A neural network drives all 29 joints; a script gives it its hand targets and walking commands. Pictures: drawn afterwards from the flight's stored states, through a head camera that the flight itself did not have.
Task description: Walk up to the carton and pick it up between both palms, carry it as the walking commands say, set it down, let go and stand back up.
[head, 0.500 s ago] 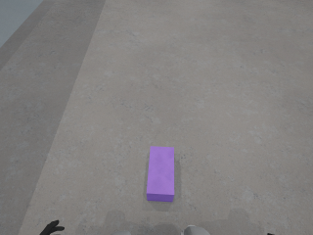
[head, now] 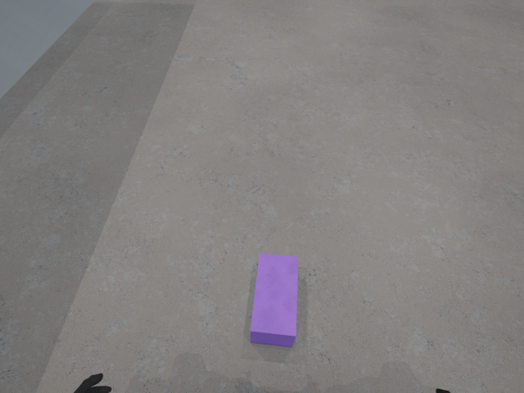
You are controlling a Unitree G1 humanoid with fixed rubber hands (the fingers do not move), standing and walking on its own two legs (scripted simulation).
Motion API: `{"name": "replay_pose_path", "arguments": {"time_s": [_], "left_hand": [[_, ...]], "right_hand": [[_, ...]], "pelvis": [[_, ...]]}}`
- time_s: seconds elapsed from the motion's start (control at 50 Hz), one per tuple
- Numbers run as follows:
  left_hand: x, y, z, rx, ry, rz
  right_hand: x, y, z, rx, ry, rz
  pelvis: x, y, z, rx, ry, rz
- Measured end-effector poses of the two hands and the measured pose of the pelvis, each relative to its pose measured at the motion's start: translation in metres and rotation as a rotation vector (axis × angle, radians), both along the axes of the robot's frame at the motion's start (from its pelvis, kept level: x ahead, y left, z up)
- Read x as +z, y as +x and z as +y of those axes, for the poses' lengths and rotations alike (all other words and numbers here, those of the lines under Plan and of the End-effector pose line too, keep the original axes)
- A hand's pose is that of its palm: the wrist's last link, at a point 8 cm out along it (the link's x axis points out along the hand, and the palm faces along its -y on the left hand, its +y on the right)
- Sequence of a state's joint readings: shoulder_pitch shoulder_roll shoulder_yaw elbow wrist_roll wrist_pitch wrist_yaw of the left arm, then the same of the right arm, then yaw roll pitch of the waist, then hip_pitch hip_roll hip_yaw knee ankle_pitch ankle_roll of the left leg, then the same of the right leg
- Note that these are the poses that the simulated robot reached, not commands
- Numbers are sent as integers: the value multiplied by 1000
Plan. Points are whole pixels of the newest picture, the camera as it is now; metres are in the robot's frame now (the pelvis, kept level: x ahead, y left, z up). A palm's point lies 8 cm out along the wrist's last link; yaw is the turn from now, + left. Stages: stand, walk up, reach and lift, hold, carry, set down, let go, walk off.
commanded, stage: walk up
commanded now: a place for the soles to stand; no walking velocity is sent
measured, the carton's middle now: (275, 298) +0.53 -0.05 -0.70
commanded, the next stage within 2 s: none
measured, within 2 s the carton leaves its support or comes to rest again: neither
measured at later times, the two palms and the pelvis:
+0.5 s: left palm out of the picture +0.09 +0.29 -0.13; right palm out of the picture +0.13 -0.34 -0.11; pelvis +0.06 -0.02 -0.01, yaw +0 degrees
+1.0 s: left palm (91, 370) +0.18 +0.30 -0.14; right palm (456, 365) +0.19 -0.32 -0.12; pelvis +0.09 +0.00 -0.02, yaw -2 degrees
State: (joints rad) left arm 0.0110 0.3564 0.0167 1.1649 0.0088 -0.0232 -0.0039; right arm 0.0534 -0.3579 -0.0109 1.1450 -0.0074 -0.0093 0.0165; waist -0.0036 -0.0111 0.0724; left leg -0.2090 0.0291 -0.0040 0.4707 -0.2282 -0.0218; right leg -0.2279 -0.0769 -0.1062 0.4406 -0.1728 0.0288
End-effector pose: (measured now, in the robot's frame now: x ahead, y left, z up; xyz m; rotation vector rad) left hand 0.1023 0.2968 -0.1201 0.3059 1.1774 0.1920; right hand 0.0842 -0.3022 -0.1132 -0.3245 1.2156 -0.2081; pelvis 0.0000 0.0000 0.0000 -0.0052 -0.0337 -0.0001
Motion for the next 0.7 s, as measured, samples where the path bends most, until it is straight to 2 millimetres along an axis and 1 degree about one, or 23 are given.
{"name": "replay_pose_path", "arguments": {"time_s": [0.12,0.16,0.22,0.3,0.34,0.4,0.44,0.48,0.6,0.7], "left_hand": [[-2,-20,2,25,-12,35],[-4,-25,3,25,-14,47],[-6,-30,3,33,-6,61],[-7,-35,-3,50,12,75],[-6,-37,-4,63,15,80],[-7,-36,-3,80,18,96],[-10,-31,-1,85,19,111],[-11,-20,-2,82,21,118],[-11,26,-13,28,23,62],[-9,57,-11,12,37,13]], "right_hand": [[3,8,8,21,12,-15],[4,9,7,24,10,-29],[2,11,-2,19,0,-39],[-1,17,-22,10,-19,-30],[-1,21,-29,9,-33,-21],[1,30,-35,11,-57,-15],[1,35,-36,12,-69,-12],[1,40,-35,13,-66,-10],[-4,64,-32,-11,-43,-24],[-5,91,-23,0,-29,-69]], "pelvis": [[2,0,1,1,3,-1],[2,3,-1,2,6,2],[-2,10,-7,5,17,4],[-6,22,-16,8,5,-1],[-6,30,-17,10,3,3],[-7,40,-16,15,1,4],[-9,46,-15,9,10,6],[-9,54,-16,4,18,11],[-10,73,-20,-4,-1,15],[-12,82,-18,-4,8,24]]}}
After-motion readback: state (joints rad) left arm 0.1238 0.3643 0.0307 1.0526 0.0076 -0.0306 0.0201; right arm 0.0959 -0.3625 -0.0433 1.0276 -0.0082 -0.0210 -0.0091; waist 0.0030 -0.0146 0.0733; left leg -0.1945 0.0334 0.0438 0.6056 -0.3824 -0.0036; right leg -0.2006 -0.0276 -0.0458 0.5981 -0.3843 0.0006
